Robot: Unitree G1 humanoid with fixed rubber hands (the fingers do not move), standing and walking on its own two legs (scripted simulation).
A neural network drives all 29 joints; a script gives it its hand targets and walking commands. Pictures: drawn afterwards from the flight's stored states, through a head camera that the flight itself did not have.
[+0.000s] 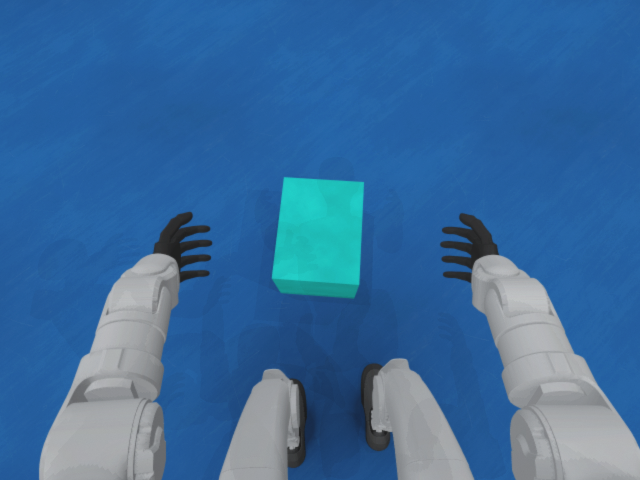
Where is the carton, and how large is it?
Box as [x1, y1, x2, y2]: [272, 177, 363, 298]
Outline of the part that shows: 284,177 272,279 280,292 353,298 358,286 363,182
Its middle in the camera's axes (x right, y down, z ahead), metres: +0.00 +0.01 +1.05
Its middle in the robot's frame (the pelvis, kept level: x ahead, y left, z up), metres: +0.58 +0.02 -0.60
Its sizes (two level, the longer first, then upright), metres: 0.272 0.210 0.191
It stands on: the floor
